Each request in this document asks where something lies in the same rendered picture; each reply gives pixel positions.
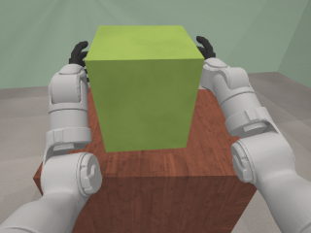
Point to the robot left forearm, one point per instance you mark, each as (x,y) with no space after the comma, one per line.
(68,113)

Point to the robot left upper arm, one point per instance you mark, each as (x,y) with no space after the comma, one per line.
(67,182)

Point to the robot right forearm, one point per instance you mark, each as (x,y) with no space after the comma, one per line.
(244,115)

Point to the robot left hand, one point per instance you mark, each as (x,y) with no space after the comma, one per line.
(77,55)

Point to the pedestal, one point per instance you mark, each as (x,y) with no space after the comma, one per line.
(183,190)

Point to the carton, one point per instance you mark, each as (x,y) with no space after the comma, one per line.
(144,81)

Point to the robot right hand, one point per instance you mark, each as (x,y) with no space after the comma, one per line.
(207,51)

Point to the robot right upper arm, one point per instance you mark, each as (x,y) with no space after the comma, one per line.
(266,161)

